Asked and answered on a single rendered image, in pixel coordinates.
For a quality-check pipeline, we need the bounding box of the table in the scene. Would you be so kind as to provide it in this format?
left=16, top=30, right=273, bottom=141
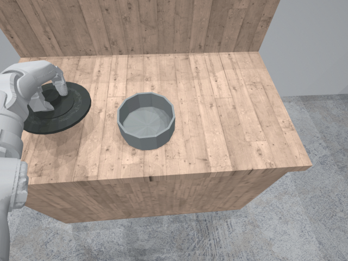
left=0, top=0, right=313, bottom=223

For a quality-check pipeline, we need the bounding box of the left robot forearm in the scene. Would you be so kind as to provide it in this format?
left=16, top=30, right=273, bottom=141
left=0, top=68, right=38, bottom=159

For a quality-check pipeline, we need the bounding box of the pot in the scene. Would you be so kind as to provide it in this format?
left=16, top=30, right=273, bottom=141
left=117, top=92, right=175, bottom=150

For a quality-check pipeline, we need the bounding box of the left robot upper arm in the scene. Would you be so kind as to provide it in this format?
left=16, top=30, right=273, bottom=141
left=0, top=157, right=29, bottom=261

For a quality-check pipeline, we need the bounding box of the knob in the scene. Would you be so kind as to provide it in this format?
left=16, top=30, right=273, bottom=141
left=42, top=89, right=61, bottom=107

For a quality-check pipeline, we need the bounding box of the lid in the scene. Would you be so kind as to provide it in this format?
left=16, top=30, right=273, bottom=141
left=23, top=82, right=91, bottom=135

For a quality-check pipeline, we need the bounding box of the robot left hand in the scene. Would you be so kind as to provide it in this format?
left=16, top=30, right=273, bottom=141
left=6, top=60, right=68, bottom=112

